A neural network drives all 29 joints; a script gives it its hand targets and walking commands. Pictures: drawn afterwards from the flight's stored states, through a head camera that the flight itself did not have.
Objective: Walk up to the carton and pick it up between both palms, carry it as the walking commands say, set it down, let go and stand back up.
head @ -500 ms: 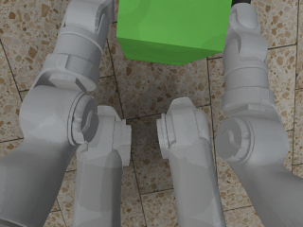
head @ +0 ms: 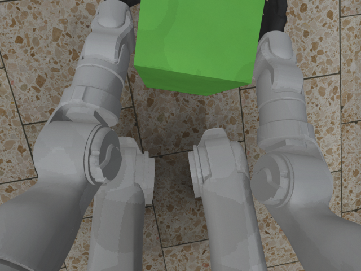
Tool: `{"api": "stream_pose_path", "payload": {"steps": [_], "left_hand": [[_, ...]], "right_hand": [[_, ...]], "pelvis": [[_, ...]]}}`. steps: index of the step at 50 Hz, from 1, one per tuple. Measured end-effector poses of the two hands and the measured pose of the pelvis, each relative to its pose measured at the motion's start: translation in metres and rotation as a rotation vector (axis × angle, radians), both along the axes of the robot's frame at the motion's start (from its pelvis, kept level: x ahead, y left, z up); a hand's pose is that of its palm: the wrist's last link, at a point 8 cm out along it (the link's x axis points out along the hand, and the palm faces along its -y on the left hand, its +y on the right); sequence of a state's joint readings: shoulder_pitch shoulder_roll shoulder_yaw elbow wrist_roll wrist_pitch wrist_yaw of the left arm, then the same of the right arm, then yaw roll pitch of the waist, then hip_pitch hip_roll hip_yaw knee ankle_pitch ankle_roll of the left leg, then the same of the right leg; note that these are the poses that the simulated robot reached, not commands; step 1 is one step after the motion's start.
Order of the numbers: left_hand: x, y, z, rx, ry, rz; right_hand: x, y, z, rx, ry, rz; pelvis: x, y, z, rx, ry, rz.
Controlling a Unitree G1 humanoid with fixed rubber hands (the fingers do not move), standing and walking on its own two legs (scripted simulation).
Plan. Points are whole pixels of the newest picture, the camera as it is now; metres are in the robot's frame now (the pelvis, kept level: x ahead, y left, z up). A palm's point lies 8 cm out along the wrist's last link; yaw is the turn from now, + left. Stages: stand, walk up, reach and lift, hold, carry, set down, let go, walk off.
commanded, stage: set down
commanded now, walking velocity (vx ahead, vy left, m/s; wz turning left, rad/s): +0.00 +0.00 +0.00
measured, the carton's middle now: (189, 34) +0.51 -0.06 -0.22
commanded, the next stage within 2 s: none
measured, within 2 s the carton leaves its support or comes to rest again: rests again in 0.62 s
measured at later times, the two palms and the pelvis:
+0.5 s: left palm (117, 2) +0.55 +0.06 -0.16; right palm (267, 31) +0.50 -0.19 -0.15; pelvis +0.00 +0.01 +0.00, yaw -1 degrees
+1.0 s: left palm (90, 19) +0.54 +0.12 -0.19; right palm (266, 43) +0.48 -0.21 -0.19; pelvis +0.00 +0.00 +0.01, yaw -1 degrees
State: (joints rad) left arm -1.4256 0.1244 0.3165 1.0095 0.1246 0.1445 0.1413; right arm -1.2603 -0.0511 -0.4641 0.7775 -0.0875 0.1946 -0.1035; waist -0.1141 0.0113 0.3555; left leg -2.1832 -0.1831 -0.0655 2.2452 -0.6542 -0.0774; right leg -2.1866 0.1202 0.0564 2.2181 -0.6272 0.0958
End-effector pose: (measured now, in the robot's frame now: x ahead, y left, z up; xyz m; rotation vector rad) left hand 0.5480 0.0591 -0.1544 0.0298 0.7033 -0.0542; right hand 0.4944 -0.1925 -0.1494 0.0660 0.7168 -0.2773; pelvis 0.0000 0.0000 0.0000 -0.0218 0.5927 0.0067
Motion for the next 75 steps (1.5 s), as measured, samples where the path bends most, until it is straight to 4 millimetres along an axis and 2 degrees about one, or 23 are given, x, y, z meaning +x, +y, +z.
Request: {"api": "stream_pose_path", "payload": {"steps": [19, 29, 33, 37, 40, 45, 48, 51, 55, 59, 62, 69, 75], "left_hand": [[0.0, 0.003, -0.003, -0.009, -0.02, -0.034], [0.001, 0.003, -0.004, 0.008, -0.034, -0.047], [-0.005, 0.005, -0.011, 0.04, -0.008, -0.073], [-0.017, 0.013, -0.03, 0.083, 0.046, -0.086], [-0.018, 0.033, -0.041, 0.126, 0.061, -0.061], [-0.011, 0.067, -0.036, 0.119, -0.007, 0.029], [-0.011, 0.068, -0.037, 0.1, 0.011, 0.014], [-0.013, 0.054, -0.04, 0.074, 0.029, -0.03], [-0.012, 0.035, -0.034, 0.069, 0.011, -0.09], [0.002, 0.046, -0.012, 0.107, -0.062, -0.038], [0.006, 0.054, 0.012, 0.094, -0.103, 0.015], [-0.01, 0.045, 0.045, 0.092, 0.001, -0.007], [-0.013, 0.038, 0.072, 0.074, -0.021, 0.004]], "right_hand": [[-0.001, 0.002, -0.002, 0.0, -0.005, 0.001], [0.001, -0.002, -0.006, -0.002, -0.013, 0.014], [-0.001, 0.0, -0.014, -0.023, 0.021, 0.051], [-0.005, 0.0, -0.027, -0.056, 0.054, 0.082], [-0.007, -0.008, -0.035, -0.075, 0.049, 0.066], [-0.013, -0.024, -0.04, -0.071, 0.035, 0.007], [-0.014, -0.02, -0.04, -0.052, 0.037, 0.021], [-0.011, -0.012, -0.039, -0.03, 0.021, 0.035], [-0.006, -0.014, -0.032, -0.032, -0.009, 0.023], [-0.006, -0.028, -0.018, -0.043, -0.053, -0.024], [-0.006, -0.033, 0.0, -0.038, -0.089, -0.03], [-0.012, -0.028, 0.043, -0.022, -0.051, -0.015], [-0.014, -0.026, 0.082, -0.037, -0.075, -0.011]], "pelvis": [[0.001, 0.01, -0.002, -0.019, 0.001, -0.01], [0.0, 0.006, -0.002, -0.009, -0.007, -0.008], [0.0, 0.002, -0.002, -0.001, -0.013, -0.007], [-0.002, -0.001, 0.001, 0.004, -0.024, -0.005], [-0.005, -0.002, 0.006, 0.007, -0.059, -0.007], [-0.003, -0.004, 0.007, 0.01, -0.049, -0.007], [-0.003, -0.004, 0.006, 0.004, -0.051, -0.012], [-0.003, -0.002, 0.005, -0.003, -0.052, -0.01], [-0.004, 0.001, 0.003, -0.012, -0.06, -0.01], [-0.005, 0.002, 0.004, -0.01, -0.071, -0.02], [-0.006, 0.001, 0.01, 0.002, -0.085, -0.021], [-0.009, 0.0, 0.042, 0.014, -0.119, -0.016], [-0.014, -0.001, 0.071, 0.02, -0.118, -0.026]]}}
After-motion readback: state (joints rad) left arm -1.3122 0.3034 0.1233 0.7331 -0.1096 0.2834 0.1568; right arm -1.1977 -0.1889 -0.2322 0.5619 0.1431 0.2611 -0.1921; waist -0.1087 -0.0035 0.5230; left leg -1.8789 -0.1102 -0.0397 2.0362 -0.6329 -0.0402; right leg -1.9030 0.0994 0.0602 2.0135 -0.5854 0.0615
